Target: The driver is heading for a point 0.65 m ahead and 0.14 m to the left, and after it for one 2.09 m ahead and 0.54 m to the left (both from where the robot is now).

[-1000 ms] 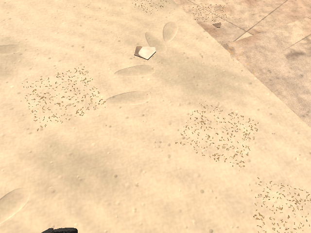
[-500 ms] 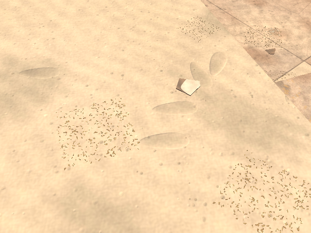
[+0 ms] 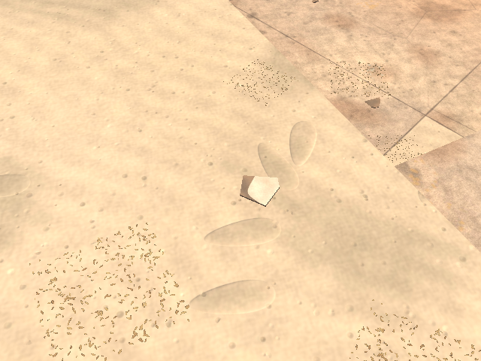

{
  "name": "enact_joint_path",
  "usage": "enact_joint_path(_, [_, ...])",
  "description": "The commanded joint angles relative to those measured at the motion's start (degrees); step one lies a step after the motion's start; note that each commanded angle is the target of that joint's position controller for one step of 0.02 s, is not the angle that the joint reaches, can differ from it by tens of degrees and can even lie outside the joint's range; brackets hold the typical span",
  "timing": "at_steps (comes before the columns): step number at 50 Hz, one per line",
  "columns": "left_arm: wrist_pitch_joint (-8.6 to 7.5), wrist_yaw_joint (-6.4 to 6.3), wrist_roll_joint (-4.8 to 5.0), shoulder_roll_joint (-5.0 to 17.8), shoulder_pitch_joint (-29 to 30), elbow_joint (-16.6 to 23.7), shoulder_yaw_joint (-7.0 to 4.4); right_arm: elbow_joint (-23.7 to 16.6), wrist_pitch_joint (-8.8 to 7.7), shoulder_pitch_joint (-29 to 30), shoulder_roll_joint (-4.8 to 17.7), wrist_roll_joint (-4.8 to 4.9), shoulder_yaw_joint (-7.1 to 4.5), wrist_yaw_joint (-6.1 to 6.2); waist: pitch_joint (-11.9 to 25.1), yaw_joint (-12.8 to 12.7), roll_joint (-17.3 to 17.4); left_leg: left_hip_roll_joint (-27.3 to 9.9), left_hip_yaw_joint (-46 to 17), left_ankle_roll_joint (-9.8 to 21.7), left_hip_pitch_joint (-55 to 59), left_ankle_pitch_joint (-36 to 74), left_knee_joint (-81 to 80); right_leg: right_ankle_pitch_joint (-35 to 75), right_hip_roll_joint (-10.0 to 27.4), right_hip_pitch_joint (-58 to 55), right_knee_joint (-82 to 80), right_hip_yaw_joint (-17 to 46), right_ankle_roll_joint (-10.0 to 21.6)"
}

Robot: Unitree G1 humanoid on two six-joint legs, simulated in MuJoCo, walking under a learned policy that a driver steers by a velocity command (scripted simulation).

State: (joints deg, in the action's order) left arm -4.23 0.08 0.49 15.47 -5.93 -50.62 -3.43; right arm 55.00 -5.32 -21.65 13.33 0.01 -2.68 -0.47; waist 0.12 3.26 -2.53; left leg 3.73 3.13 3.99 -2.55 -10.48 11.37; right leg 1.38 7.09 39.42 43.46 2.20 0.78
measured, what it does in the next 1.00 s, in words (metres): walks ahead, turning left: right foot, then left foot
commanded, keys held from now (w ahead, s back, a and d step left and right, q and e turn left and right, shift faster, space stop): w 0.10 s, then w+q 0.90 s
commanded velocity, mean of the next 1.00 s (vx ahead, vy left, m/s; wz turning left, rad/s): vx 0.50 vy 0.00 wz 0.40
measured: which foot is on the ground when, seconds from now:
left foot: down 0.00-0.24, up 0.26-0.74, down 0.76-1.00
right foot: up 0.00-0.20, down 0.22-0.76, up 0.78-1.00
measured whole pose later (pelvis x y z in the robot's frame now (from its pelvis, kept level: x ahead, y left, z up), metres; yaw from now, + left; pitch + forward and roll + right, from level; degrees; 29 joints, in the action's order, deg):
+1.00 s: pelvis +0.53 +0.08 +0.00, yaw +27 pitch +2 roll -1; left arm -6.0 -0.2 -0.4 16.6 -3.5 -46.5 -4.2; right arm 44.9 -3.4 -18.2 14.3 0.7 -4.6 -0.5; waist -2.3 2.3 -1.4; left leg 5.9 -2.9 6.1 -12.0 -9.4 20.2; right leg -12.8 6.2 35.8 54.8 3.9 -1.9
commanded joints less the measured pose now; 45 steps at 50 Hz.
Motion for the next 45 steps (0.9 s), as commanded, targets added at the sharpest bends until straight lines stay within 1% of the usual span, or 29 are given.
enact_joint_path(1, [-0.79, 0.59, 0.24, 1.44, 6.29, 4.30, 0.14, -1.89, -0.56, -1.07, 9.19, 0.46, -1.77, 0.72, -3.91, 0.09, 5.87, -14.69, -6.90, 6.86, -1.45, 13.26, -5.37, 5.71, -1.44, -0.54, -7.53, -1.72, 0.02])
enact_joint_path(4, [-1.23, 1.51, 0.57, 1.56, 10.90, 6.18, 0.43, -0.09, 0.24, -4.13, 9.31, 0.65, -1.92, 0.91, -5.51, 1.33, 5.70, -16.86, -7.12, 7.02, 4.54, 14.58, -3.47, 3.41, -2.25, 1.47, -11.50, -1.92, 0.87])
enact_joint_path(7, [-2.00, 2.47, 0.66, 2.51, 12.71, 7.80, 0.25, 0.87, 1.14, -5.02, 9.75, 0.98, -2.29, 1.36, -5.64, 0.33, 6.08, -18.99, -8.92, 6.41, 8.72, 19.87, 0.61, -2.15, -3.18, -0.06, -14.51, -1.63, 2.43])
enact_joint_path(9, [-2.50, 2.43, 0.59, 4.87, 7.27, 6.74, -0.83, 0.32, 1.62, -2.99, 11.00, 1.03, -2.67, 1.48, -2.10, -3.34, 7.83, -18.36, -9.39, 5.43, 8.14, 32.65, 6.60, -5.51, -6.02, -10.57, -15.98, -3.45, 3.65])
enact_joint_path(10, [-2.64, 2.03, 0.53, 7.18, -1.01, 4.27, -2.15, -0.20, 1.84, -1.51, 10.48, 0.90, -2.41, 1.41, 2.94, -7.62, 7.54, -15.64, -7.83, 4.12, 5.29, 38.55, 15.17, -3.95, -7.33, -22.67, -17.07, -4.51, 5.05])
enact_joint_path(11, [-2.71, 1.38, -0.29, 10.74, -12.36, 1.64, -3.41, -1.66, 1.72, -0.46, 8.75, 0.29, -1.60, 1.30, 11.38, -11.95, 5.50, -12.32, -6.01, 2.20, -5.76, 29.74, 29.67, -1.73, -0.94, -41.68, -13.60, 1.60, 8.12])
enact_joint_path(12, [-2.20, 0.95, -1.16, 16.21, -19.67, 0.16, -4.84, -2.41, 0.69, -7.50, 1.42, 0.33, 0.46, 0.85, 21.47, -10.34, -7.72, -2.84, -2.59, -2.39, -29.62, 0.74, 52.87, -8.88, 15.02, -65.69, -16.02, 26.01, 16.53])
enact_joint_path(13, [-1.90, 0.93, -0.82, 11.34, -19.70, 0.15, -3.34, -1.29, -0.45, -7.27, 3.80, 1.52, -0.01, 0.64, 24.96, -10.93, -9.89, -1.78, -10.96, -2.10, -35.85, -22.90, 61.97, -14.09, 17.95, -65.38, -23.58, 38.08, 17.60])
enact_joint_path(14, [-1.91, 0.74, -0.27, 8.14, -14.57, 0.69, -2.31, -2.81, -0.78, -2.04, 8.82, 3.05, -1.59, 0.72, 14.37, -10.10, -6.87, -5.13, -11.24, -1.48, -40.41, -20.02, 65.04, -16.54, 15.93, -56.73, -25.24, 29.00, 14.10])
enact_joint_path(15, [-1.99, 0.67, -0.09, 5.96, -9.74, 1.51, -1.65, -3.71, -0.66, 1.35, 8.85, 3.07, -1.75, 1.09, 8.21, -8.31, -3.80, -8.27, -9.41, -1.20, -39.86, -14.60, 63.24, -15.39, 13.81, -47.39, -27.25, 21.07, 11.84])
enact_joint_path(16, [-2.19, 0.90, -0.26, 3.94, -6.07, 1.55, -1.10, -3.99, -0.17, 3.05, 7.96, 2.42, -2.04, 1.48, 3.78, -6.52, -1.79, -10.05, -8.71, -1.31, -37.37, -10.80, 60.03, -13.23, 11.48, -39.07, -30.04, 15.26, 10.44])
enact_joint_path(17, [-2.52, 1.06, -0.76, 2.64, -3.83, 1.41, -0.73, -3.64, 0.75, 1.90, 6.73, 2.05, -2.43, 1.68, 1.62, -4.38, -3.18, -11.70, -9.06, -1.22, -33.67, -8.02, 57.48, -11.49, 9.24, -33.45, -32.37, 10.01, 9.13])
enact_joint_path(19, [-2.87, 1.15, -1.19, 2.72, -2.84, 0.55, -1.05, -3.49, 2.41, -0.02, 3.44, 2.06, -2.21, 1.55, 0.02, -2.52, -3.63, -12.57, -8.61, -1.31, -30.23, -5.61, 56.09, -8.35, 8.10, -27.96, -35.35, 4.33, 9.24])
enact_joint_path(22, [-3.19, 0.33, -1.50, 4.72, -3.83, -0.66, -1.74, -5.79, 3.53, 3.37, 3.89, 1.61, -2.77, 1.72, -2.17, -1.99, -1.66, -12.93, -9.43, -2.03, -35.00, 1.00, 51.96, -2.87, 8.13, -27.88, -37.05, -1.59, 9.94])
enact_joint_path(27, [-2.45, -1.09, -1.27, 6.90, -6.32, -1.41, -2.25, -8.99, 2.77, 12.07, 3.04, 1.14, -2.29, -0.09, -3.82, -4.27, 0.05, -11.78, -5.94, -2.35, -36.09, 13.46, 35.94, 1.20, 7.03, -32.00, -37.32, -9.48, 8.55])
enact_joint_path(30, [-1.56, -1.47, -0.53, 8.28, -9.68, -2.22, -2.70, -11.81, 2.74, 18.24, 2.53, 1.08, -1.67, -1.29, -5.81, -6.64, 1.19, -11.19, -3.16, -1.66, -37.82, 12.94, 29.95, 2.04, 8.82, -37.49, -36.27, -11.55, 8.39])
enact_joint_path(32, [-0.68, -1.45, 0.06, 8.98, -11.28, -2.72, -3.04, -13.73, 2.86, 20.69, 2.88, 1.19, -1.58, -2.02, -6.47, -7.11, 0.87, -10.57, -1.83, -0.69, -39.01, 9.39, 27.53, 4.90, 10.20, -42.18, -34.01, -12.49, 7.81])
enact_joint_path(33, [-0.23, -1.44, 0.34, 9.40, -11.38, -2.75, -3.23, -14.57, 2.93, 21.14, 3.30, 1.25, -1.69, -2.36, -6.31, -6.75, 0.43, -9.86, -0.86, 0.03, -38.45, 6.79, 26.71, 8.61, 10.73, -43.96, -32.21, -13.11, 7.32])
enact_joint_path(35, [0.51, -1.58, 0.72, 11.02, -9.91, -2.08, -3.71, -15.42, 3.19, 19.04, 5.18, 1.27, -2.54, -2.76, -3.43, -4.33, -1.55, -6.46, 2.47, 2.05, -32.17, 1.00, 26.15, 26.39, 10.83, -45.72, -25.26, -14.87, 5.98])
enact_joint_path(36, [0.95, -1.66, 0.93, 11.76, -9.05, -1.74, -3.91, -14.89, 3.33, 14.85, 6.80, 1.37, -3.44, -2.77, -0.54, -1.62, -2.38, -3.98, 4.15, 3.37, -26.01, -1.41, 25.97, 35.13, 10.34, -45.50, -18.21, -15.70, 5.26])
enact_joint_path(37, [1.36, -1.69, 1.22, 11.87, -7.67, -1.31, -3.81, -12.98, 3.31, 6.63, 9.35, 1.58, -4.98, -2.51, 3.71, 3.22, -1.51, -1.05, 5.15, 5.29, -14.54, 1.38, 22.15, 37.50, 8.35, -42.37, -6.94, -17.16, 3.69])
enact_joint_path(38, [1.13, -1.76, 0.49, 10.68, -8.05, -0.46, -3.26, -10.53, 3.67, -3.01, 14.26, 1.63, -7.25, -1.36, 8.97, 7.20, 3.11, -3.49, -2.46, 8.14, 2.90, 2.52, 19.76, 24.29, 5.92, -29.93, 9.75, -17.30, 0.84])
enact_joint_path(39, [-0.40, -0.85, -1.85, 1.13, -13.20, 2.77, -0.43, -10.31, 3.35, -2.38, 21.09, 2.06, -8.27, -0.79, 12.43, 0.12, 19.03, -18.53, -34.01, 18.30, 21.79, -3.65, 15.27, -29.62, -5.62, -3.06, 30.66, -13.52, -2.80])
enact_joint_path(40, [-3.16, 0.00, 0.50, 4.33, -8.62, 3.93, -0.54, -12.31, 2.39, -4.49, 17.41, 1.09, -6.81, -1.13, 20.84, 2.98, 12.97, -23.56, -51.29, 21.67, 26.30, -10.24, 5.50, -36.08, -8.58, 4.12, 37.99, 0.97, -1.98])
enact_joint_path(41, [-4.53, 0.46, 2.72, 7.23, -2.38, 5.66, -1.33, -11.90, 1.59, -2.81, 13.64, 0.46, -5.72, -1.36, 13.45, 4.13, 9.16, -22.10, -43.51, 18.02, 22.75, -5.54, 4.42, -30.77, -5.71, 9.46, 37.47, 2.37, -0.20])
enact_joint_path(42, [-5.16, 0.25, 2.21, 6.62, -1.55, 5.70, -1.08, -12.45, 1.13, 0.76, 11.77, 0.76, -5.15, -1.27, 8.98, 1.85, 5.56, -19.70, -35.78, 15.79, 14.92, -0.40, 5.14, -25.60, -3.05, 8.00, 32.75, 2.41, 0.88])
enact_joint_path(43, [-5.05, -0.19, 0.64, 6.93, -1.90, 4.78, -1.47, -13.52, 1.06, 5.44, 9.62, 0.83, -4.49, -1.19, 5.76, -0.75, 3.08, -17.33, -29.64, 14.10, 6.32, 5.45, 4.87, -22.58, -1.08, 3.65, 27.63, 2.40, 0.66])
enact_joint_path(44, [-4.30, -0.25, 0.07, 7.70, -3.21, 4.41, -2.03, -14.64, 0.99, 8.16, 8.19, 0.32, -3.87, -0.95, 4.75, -2.89, 3.82, -15.79, -26.05, 13.34, 0.38, 10.06, 3.78, -20.62, 0.26, -1.05, 24.37, 2.84, 0.34])
enact_joint_path(45, [-3.40, -0.16, -0.14, 7.64, -3.83, 4.49, -2.25, -15.14, 0.97, 8.91, 8.13, 0.17, -3.73, -0.74, 4.19, -3.90, 3.96, -14.91, -24.78, 13.20, -2.88, 11.83, 2.54, -19.70, 0.45, -3.61, 22.05, 2.72, -0.27])
Keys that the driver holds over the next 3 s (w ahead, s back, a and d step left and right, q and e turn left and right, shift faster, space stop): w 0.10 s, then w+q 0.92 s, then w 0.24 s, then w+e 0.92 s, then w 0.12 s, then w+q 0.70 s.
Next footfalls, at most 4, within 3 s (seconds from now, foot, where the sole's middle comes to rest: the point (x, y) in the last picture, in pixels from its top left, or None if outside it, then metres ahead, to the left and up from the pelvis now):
0.22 right None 0.31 -0.15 -0.79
0.76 left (177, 348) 0.55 0.15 -0.79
1.26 right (196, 241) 0.90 0.10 -0.79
1.74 left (103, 216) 1.01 0.42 -0.79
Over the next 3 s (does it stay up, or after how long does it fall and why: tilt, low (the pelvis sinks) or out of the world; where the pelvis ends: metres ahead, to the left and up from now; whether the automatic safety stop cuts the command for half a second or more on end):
stays up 1.58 0.37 -0.01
